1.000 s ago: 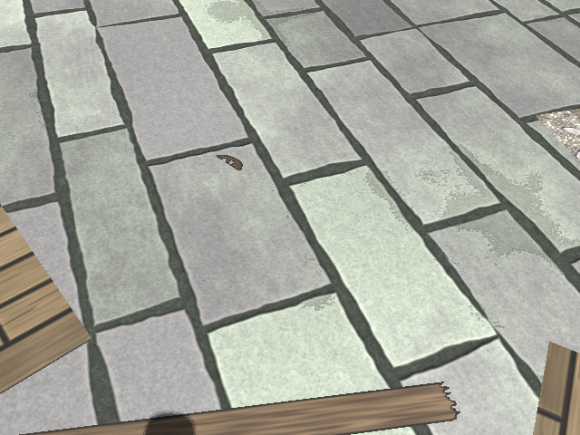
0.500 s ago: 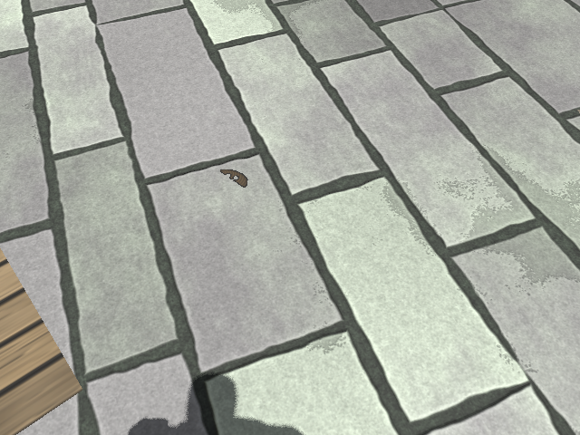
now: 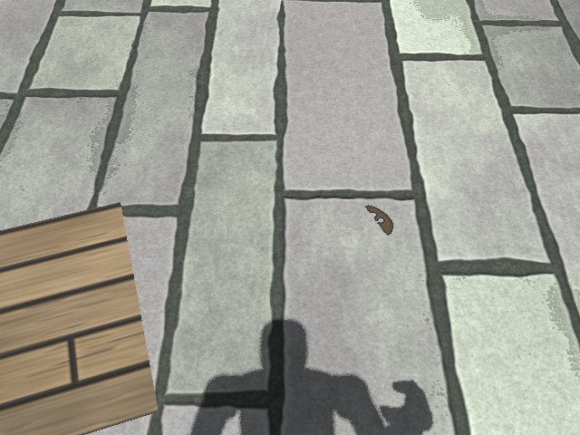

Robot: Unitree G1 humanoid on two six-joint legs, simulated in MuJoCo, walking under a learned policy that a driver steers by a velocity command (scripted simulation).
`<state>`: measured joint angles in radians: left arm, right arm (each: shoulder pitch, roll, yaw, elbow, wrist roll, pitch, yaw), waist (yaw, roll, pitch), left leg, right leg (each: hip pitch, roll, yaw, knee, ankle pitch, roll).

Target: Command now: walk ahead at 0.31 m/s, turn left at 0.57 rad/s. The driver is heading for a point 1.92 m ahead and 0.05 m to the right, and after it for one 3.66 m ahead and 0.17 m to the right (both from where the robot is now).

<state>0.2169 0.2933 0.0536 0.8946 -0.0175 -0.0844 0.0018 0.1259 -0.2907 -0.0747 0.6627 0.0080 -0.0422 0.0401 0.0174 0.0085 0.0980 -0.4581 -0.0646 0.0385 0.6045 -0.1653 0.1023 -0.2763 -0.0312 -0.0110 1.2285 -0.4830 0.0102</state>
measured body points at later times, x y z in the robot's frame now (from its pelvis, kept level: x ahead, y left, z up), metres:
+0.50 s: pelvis +0.16 -0.04 +0.01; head +0.19 -0.04 +0.46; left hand +0.26 +0.25 -0.09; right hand +0.37 -0.28 -0.09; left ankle +0.08 +0.06 -0.67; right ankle +0.25 -0.14 -0.72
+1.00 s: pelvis +0.18 -0.01 +0.01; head +0.19 +0.00 +0.46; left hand +0.22 +0.27 -0.12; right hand +0.34 -0.23 -0.11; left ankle +0.12 +0.10 -0.72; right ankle +0.25 -0.14 -0.72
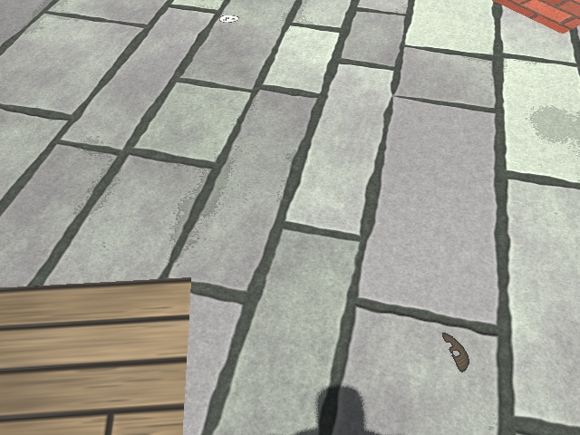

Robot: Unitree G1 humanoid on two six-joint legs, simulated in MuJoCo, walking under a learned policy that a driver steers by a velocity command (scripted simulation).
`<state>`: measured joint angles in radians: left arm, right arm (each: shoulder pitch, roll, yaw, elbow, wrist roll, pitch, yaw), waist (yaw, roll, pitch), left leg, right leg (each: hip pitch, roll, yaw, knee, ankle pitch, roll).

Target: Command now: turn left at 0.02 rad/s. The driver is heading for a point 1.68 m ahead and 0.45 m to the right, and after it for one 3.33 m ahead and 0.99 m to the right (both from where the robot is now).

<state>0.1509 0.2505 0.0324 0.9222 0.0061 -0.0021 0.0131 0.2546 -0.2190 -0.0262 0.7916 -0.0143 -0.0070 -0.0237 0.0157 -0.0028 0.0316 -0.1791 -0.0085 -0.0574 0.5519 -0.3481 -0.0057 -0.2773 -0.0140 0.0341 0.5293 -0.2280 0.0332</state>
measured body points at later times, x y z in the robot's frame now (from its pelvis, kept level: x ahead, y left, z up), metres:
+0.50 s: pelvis +0.01 +0.01 +0.00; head +0.02 +0.01 +0.45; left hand +0.07 +0.27 -0.15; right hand +0.05 -0.25 -0.14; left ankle -0.03 +0.13 -0.73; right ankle +0.04 -0.14 -0.73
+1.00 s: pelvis +0.08 -0.03 +0.01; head +0.08 -0.05 +0.46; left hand +0.05 +0.22 -0.13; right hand +0.13 -0.30 -0.14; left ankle +0.02 +0.11 -0.65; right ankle +0.04 -0.12 -0.73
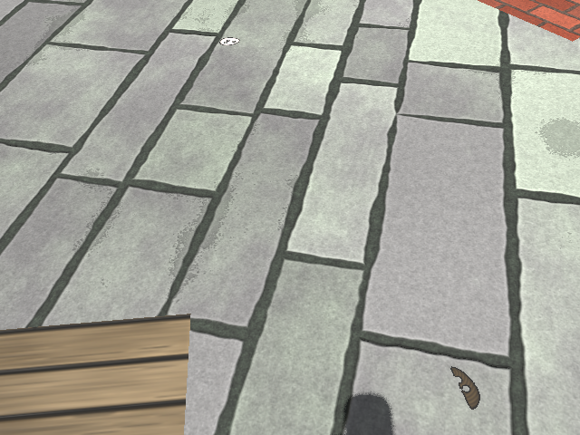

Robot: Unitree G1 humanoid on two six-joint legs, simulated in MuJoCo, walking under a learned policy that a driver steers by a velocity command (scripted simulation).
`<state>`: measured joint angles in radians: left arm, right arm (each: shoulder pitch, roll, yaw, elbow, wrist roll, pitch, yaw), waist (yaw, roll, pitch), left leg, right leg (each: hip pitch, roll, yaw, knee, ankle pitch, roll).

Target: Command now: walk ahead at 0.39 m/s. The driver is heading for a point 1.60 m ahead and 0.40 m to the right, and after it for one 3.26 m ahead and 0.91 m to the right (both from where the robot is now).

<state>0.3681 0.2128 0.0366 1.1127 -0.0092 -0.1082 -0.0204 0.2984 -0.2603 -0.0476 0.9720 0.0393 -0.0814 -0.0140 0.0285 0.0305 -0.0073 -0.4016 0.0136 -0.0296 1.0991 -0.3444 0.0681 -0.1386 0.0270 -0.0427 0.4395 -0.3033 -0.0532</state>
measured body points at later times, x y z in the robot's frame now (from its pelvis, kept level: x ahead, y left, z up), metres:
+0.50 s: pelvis +0.26 +0.06 -0.01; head +0.29 +0.07 +0.44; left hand +0.28 +0.33 -0.15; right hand +0.38 -0.20 -0.13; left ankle +0.33 +0.15 -0.74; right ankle +0.16 -0.09 -0.64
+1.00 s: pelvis +0.55 -0.01 -0.02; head +0.59 -0.03 +0.43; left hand +0.78 +0.19 -0.13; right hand +0.52 -0.29 -0.16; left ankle +0.41 +0.16 -0.64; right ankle +0.61 -0.10 -0.74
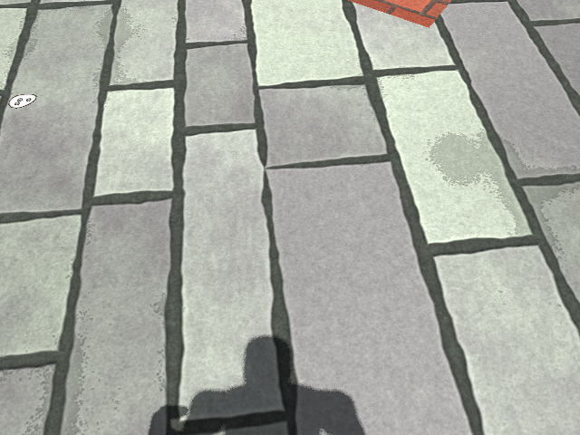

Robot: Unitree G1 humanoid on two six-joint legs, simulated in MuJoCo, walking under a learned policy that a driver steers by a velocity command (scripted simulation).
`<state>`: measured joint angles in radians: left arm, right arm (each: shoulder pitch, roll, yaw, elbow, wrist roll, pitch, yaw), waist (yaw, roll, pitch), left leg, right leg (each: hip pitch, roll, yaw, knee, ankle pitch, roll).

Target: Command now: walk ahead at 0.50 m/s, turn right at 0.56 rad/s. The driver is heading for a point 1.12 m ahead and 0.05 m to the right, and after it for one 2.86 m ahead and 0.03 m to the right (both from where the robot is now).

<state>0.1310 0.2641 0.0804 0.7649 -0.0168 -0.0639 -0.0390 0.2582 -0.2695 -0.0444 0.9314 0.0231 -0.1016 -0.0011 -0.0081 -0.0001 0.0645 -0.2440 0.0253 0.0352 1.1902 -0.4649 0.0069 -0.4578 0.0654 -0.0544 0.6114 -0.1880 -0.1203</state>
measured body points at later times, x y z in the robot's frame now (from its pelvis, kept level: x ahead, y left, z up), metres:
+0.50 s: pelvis +0.30 +0.04 +0.01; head +0.32 +0.04 +0.46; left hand +0.43 +0.29 -0.11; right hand +0.39 -0.26 -0.09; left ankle +0.39 +0.12 -0.72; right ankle +0.14 -0.06 -0.63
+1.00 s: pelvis +0.54 -0.08 +0.01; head +0.56 -0.10 +0.46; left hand +0.79 +0.10 -0.06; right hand +0.48 -0.36 -0.12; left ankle +0.46 +0.09 -0.63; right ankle +0.57 -0.19 -0.72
